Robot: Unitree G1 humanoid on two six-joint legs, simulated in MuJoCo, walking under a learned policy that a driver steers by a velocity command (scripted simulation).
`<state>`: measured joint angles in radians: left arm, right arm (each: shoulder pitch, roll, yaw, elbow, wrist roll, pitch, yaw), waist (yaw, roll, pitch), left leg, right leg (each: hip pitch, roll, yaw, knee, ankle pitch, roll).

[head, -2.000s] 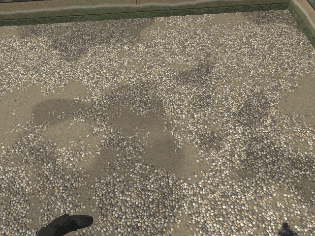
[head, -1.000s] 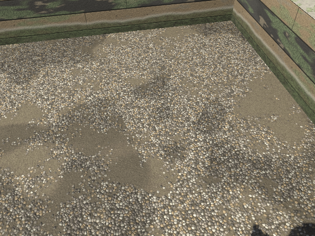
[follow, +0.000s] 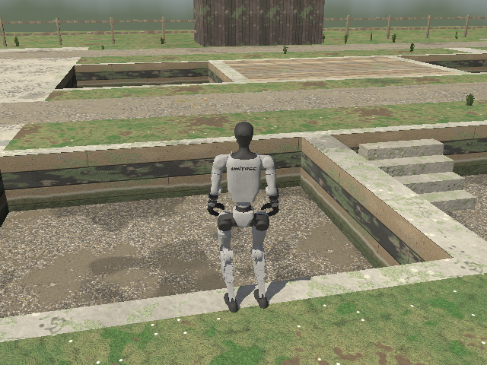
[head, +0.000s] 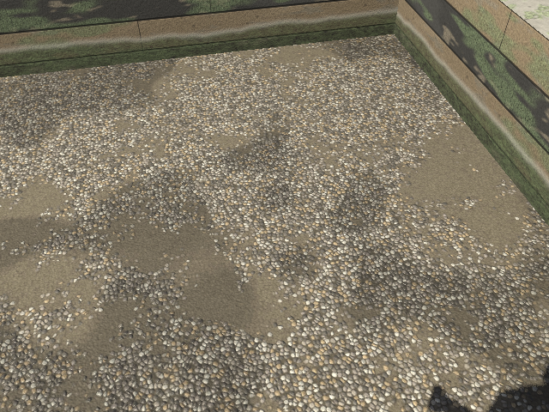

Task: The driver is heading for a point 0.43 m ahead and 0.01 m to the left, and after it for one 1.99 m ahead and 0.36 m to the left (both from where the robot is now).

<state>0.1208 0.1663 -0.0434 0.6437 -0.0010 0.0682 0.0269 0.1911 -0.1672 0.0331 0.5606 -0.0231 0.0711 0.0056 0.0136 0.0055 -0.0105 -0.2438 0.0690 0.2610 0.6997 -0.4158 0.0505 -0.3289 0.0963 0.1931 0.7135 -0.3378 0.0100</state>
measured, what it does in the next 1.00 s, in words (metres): stands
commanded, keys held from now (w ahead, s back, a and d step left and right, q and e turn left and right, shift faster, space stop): w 1.00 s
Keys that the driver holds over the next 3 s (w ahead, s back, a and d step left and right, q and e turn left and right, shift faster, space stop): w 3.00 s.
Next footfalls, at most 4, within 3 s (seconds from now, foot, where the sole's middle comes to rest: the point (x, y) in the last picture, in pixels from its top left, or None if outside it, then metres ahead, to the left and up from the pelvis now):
none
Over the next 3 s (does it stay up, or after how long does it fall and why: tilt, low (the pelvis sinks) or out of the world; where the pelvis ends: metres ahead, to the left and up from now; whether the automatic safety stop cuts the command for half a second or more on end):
stays up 0.01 -0.01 0.00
